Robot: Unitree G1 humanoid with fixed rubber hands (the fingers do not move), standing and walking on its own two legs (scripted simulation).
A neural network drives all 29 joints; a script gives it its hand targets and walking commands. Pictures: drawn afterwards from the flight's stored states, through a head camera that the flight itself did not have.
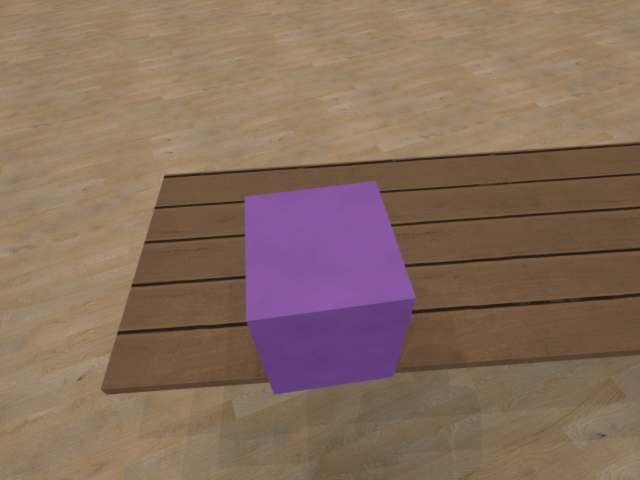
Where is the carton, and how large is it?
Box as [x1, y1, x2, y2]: [245, 181, 415, 394]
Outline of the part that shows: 375,181 245,196 246,321 274,394 389,377 393,375 415,297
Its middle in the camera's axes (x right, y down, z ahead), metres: +0.00 +0.08 +0.61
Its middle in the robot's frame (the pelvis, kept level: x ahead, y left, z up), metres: +0.39 +0.02 -0.05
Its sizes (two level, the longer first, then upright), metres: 0.210 0.200 0.250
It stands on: a table, 0.60 m high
